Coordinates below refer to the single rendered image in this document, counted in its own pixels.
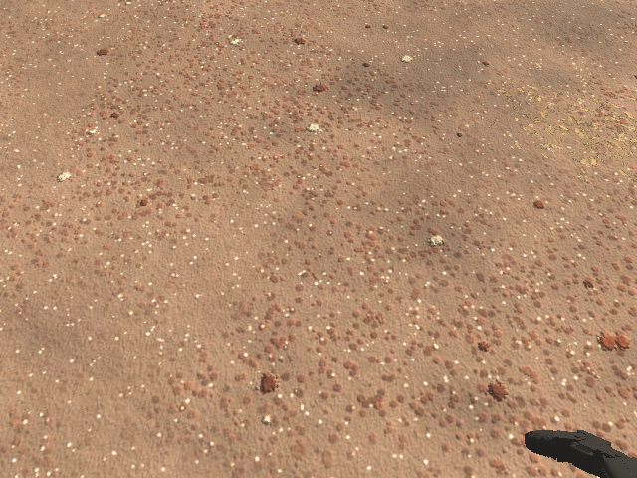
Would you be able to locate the robot right hand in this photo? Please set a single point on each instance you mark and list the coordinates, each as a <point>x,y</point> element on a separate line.
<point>584,450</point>

